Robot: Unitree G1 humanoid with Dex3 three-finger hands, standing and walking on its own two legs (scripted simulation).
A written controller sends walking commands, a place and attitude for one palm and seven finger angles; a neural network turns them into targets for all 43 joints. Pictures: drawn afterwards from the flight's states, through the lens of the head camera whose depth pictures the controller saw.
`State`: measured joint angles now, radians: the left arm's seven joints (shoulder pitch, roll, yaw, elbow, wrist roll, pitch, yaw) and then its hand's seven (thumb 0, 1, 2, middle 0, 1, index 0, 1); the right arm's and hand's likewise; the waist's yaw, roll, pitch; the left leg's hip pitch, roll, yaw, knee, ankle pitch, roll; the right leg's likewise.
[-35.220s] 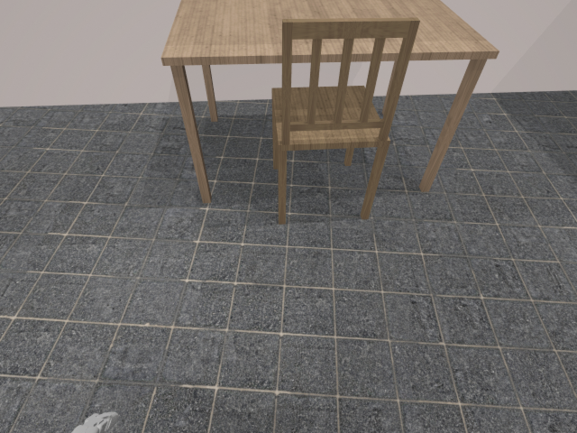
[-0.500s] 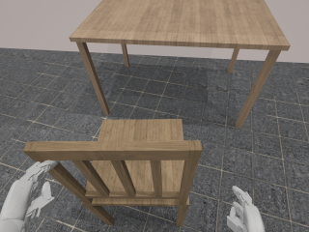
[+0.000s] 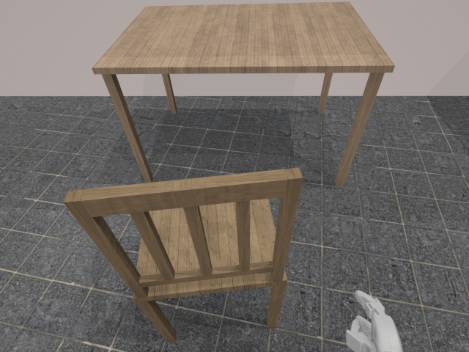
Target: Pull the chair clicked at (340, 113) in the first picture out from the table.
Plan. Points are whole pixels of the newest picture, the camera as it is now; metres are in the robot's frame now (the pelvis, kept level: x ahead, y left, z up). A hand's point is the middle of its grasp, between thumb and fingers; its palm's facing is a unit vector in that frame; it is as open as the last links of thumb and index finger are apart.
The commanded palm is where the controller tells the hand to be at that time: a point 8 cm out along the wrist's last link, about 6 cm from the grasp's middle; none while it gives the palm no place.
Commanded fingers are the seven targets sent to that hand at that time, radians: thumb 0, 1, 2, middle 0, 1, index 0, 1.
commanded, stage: step back with the hand held close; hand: left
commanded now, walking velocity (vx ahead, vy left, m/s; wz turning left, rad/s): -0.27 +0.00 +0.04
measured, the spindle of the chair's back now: (200, 242) +0.36 +0.12 -0.08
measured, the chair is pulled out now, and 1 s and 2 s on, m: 0.63 0.63 0.63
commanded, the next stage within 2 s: stop stepping back and stand still in 0.36 s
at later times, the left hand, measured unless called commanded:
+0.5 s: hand out of the picture +0.12 +0.29 +0.18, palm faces +0.34 -0.74 -0.59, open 7.4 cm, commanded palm +0.04 +0.32 +0.19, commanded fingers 0.00 0.90 0.90 -0.20 -0.30 -0.20 -0.30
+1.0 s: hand out of the picture +0.01 +0.25 +0.16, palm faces +0.33 -0.86 -0.40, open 7.5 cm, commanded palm -0.04 +0.32 +0.19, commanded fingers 0.00 0.90 0.90 -0.20 -0.30 -0.20 -0.30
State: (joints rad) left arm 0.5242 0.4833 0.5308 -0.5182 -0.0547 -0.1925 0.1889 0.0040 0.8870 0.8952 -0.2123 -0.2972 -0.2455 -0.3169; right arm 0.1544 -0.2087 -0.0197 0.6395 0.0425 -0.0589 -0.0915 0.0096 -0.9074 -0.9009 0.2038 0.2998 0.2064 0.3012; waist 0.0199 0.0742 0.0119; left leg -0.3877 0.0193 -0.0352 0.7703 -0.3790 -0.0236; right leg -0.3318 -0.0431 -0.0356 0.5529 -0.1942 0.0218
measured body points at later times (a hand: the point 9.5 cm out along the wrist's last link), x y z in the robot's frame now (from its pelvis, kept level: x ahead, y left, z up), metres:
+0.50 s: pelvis -0.12 +0.03 +0.01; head -0.05 +0.02 +0.45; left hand +0.10 +0.33 +0.21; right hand +0.08 -0.19 -0.09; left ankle -0.01 +0.13 -0.73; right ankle -0.23 -0.12 -0.72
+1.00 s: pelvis -0.19 +0.02 +0.00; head -0.20 +0.03 +0.45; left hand -0.01 +0.30 +0.18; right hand -0.07 -0.24 -0.09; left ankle -0.13 +0.12 -0.73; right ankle -0.23 -0.12 -0.73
